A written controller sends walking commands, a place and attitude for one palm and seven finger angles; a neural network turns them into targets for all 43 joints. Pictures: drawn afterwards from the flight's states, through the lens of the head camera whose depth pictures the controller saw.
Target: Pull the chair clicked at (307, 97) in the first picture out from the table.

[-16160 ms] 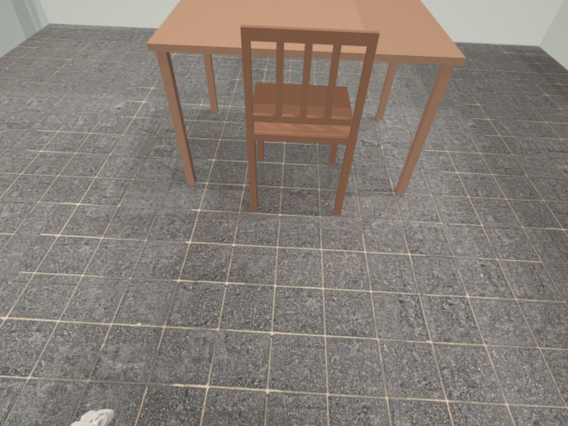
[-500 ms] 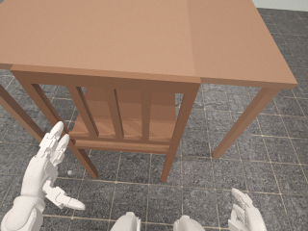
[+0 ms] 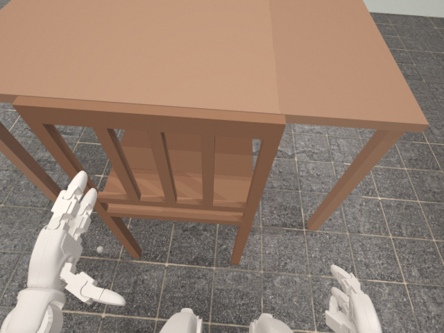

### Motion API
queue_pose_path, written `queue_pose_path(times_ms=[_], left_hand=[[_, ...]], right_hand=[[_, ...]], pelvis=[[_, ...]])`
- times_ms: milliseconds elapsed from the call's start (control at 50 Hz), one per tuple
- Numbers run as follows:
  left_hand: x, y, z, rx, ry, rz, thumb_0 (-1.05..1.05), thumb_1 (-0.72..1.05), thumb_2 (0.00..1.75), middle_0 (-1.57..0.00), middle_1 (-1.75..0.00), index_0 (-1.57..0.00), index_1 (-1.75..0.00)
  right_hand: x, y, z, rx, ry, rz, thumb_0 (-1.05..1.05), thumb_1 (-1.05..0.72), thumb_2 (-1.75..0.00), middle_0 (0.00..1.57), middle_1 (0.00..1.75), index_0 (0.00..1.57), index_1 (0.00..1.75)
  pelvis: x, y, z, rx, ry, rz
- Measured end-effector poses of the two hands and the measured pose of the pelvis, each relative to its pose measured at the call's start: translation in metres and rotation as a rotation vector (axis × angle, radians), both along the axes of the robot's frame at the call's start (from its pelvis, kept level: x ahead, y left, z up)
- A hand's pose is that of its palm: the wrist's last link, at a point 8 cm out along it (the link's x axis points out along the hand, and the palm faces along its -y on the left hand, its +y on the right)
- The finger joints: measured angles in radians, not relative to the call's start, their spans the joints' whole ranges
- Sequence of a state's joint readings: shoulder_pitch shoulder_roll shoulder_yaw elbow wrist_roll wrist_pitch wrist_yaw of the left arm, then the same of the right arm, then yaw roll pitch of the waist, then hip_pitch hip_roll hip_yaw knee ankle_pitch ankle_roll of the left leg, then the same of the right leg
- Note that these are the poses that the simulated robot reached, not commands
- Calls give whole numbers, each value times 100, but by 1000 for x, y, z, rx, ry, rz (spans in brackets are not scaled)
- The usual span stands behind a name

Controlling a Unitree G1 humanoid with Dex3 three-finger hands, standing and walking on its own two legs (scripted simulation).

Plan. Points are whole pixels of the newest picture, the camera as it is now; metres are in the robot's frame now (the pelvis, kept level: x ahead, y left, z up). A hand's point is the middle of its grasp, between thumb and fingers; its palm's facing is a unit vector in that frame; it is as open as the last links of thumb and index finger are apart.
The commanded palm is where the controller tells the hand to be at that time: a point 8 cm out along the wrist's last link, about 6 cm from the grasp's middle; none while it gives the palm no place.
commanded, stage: aim the fingers beside a spindle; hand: left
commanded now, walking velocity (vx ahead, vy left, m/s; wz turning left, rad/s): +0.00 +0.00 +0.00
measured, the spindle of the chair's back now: (165, 170) +0.44 +0.15 -0.02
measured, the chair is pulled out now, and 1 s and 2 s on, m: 0.00 0.00 0.00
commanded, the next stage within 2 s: none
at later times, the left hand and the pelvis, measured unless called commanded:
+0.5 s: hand (126, 250) +0.25 +0.18 +0.01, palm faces -0.04 -1.00 -0.03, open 16.9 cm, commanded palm +0.23 +0.23 +0.02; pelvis +0.00 -0.01 -0.01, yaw +0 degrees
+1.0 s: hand (144, 238) +0.27 +0.15 +0.02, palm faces -0.03 -1.00 -0.04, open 16.9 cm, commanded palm +0.25 +0.20 +0.00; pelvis -0.01 -0.01 -0.03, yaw +0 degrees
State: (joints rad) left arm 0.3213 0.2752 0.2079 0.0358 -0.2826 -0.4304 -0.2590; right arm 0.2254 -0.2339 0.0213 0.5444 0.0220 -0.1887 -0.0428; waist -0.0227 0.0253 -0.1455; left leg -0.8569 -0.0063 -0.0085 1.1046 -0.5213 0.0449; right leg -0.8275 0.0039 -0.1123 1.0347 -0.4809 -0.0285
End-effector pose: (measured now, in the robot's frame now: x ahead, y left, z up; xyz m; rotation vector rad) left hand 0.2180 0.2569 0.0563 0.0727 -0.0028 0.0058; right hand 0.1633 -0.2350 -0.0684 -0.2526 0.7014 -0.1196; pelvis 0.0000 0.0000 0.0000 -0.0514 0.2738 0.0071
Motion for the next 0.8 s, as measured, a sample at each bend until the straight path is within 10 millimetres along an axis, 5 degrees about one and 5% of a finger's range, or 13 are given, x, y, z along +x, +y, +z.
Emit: queue_pose_path(times_ms=[180,320,500,660,800], left_hand=[[10,-9,-32,-37,125,-41,-2,-50,30,-6,-8,-6,-8],[17,-19,-12,-18,2,-32,-2,-50,30,-7,-8,-6,-8],[16,-25,-43,-42,120,-38,-2,-49,30,-6,-8,-6,-8],[18,-34,-24,-22,-23,-33,-2,-50,30,-7,-8,-6,-8],[22,-44,-55,-52,94,-55,-2,-50,30,-6,-8,-6,-8]], right_hand=[[-1,-10,-9,-9,18,-1,2,-90,-90,21,30,20,30],[-8,-17,-9,-16,33,-25,2,-90,-90,20,30,20,30],[-11,-20,-20,-5,60,-29,2,-90,-90,20,30,20,30],[-10,-16,-25,-1,60,-12,2,-90,-90,20,30,20,30],[-8,-13,-33,9,62,-3,2,-90,-90,20,30,20,30]], pelvis=[[-2,-5,-6,1,15,2],[1,-8,-6,6,19,-6],[-1,-9,-12,10,35,-10],[-3,-9,-17,10,45,-9],[-8,-8,-24,10,56,-9]])
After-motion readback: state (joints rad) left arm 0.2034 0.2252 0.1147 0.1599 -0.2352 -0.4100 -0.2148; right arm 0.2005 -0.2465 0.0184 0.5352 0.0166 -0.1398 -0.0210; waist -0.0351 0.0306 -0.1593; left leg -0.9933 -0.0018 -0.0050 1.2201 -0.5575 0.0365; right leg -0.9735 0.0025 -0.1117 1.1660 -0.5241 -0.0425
